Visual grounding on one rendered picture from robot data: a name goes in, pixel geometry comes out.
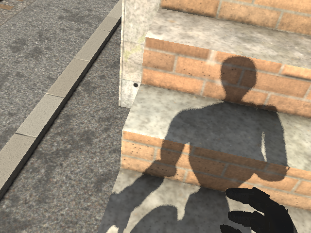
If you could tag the robot right hand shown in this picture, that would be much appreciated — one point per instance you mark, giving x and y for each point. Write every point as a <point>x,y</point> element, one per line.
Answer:
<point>276,218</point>

